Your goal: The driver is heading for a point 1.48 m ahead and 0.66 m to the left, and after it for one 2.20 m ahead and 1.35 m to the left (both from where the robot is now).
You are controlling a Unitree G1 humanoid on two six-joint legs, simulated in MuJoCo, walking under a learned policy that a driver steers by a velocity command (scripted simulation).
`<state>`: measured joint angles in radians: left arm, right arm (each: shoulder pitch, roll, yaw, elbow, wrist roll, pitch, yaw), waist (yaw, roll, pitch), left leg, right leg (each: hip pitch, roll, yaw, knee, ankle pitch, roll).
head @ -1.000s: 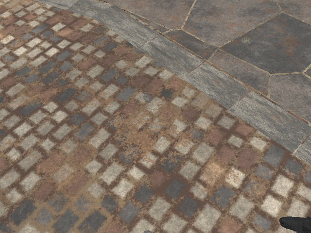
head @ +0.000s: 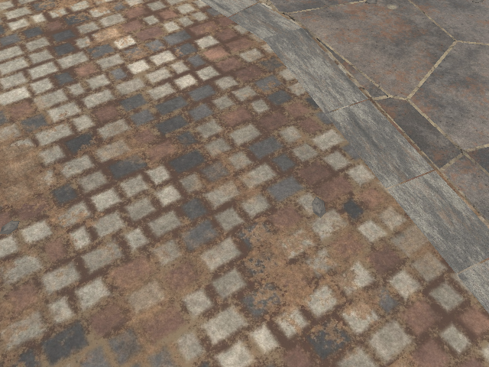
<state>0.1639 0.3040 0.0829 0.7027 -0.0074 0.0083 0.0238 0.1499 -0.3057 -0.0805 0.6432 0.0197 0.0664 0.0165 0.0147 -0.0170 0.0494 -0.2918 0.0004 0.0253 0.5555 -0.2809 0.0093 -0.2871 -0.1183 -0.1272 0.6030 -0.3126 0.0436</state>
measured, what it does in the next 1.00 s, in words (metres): steps on the spot, turning left: right foot, then left foot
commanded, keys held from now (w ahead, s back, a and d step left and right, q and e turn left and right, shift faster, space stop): q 0.82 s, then no key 0.18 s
